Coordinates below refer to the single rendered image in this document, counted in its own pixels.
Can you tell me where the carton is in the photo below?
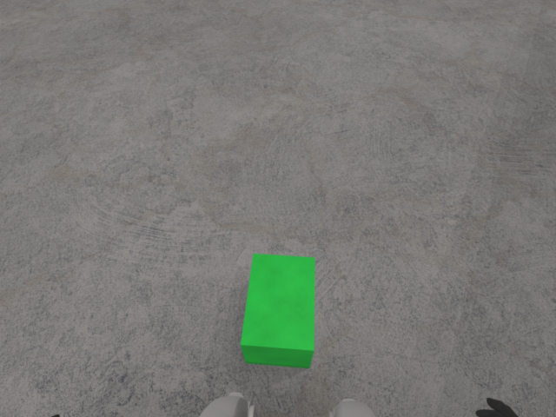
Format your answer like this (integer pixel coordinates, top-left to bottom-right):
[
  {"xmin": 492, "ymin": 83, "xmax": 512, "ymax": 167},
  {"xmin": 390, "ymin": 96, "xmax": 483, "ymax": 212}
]
[{"xmin": 241, "ymin": 254, "xmax": 315, "ymax": 368}]

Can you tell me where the robot right hand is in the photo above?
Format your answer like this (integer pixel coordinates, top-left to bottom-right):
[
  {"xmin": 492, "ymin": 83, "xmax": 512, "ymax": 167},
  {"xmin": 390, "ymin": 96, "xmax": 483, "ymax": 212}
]
[{"xmin": 475, "ymin": 398, "xmax": 518, "ymax": 417}]

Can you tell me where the left robot thigh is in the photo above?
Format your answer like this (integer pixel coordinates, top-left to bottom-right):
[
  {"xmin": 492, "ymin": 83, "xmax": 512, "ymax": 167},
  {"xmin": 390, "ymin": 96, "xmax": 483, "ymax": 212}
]
[{"xmin": 199, "ymin": 396, "xmax": 256, "ymax": 417}]

